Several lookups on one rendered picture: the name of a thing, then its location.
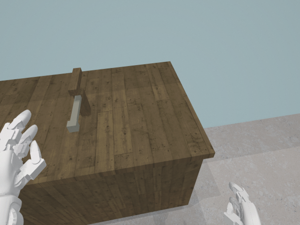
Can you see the left robot forearm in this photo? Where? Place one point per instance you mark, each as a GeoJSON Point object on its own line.
{"type": "Point", "coordinates": [10, 206]}

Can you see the robot left hand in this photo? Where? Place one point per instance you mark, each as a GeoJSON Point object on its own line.
{"type": "Point", "coordinates": [13, 147]}

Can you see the counter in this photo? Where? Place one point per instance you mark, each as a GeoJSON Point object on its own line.
{"type": "Point", "coordinates": [139, 148]}

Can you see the tap lever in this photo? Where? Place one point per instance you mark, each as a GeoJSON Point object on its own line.
{"type": "Point", "coordinates": [73, 125]}

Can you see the robot right hand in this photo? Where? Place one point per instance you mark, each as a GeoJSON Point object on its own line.
{"type": "Point", "coordinates": [246, 211]}

